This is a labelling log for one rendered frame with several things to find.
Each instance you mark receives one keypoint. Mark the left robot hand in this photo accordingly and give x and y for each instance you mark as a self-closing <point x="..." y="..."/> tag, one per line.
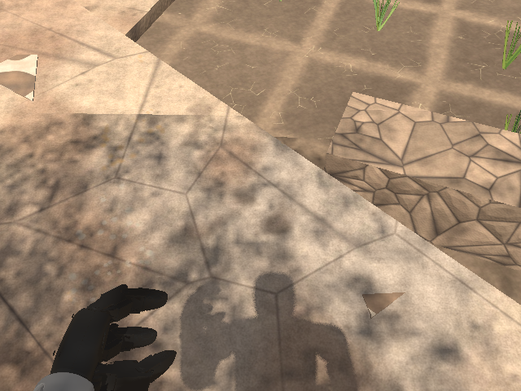
<point x="90" y="340"/>

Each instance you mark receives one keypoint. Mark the robot left forearm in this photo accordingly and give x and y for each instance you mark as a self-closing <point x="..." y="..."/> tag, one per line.
<point x="64" y="381"/>

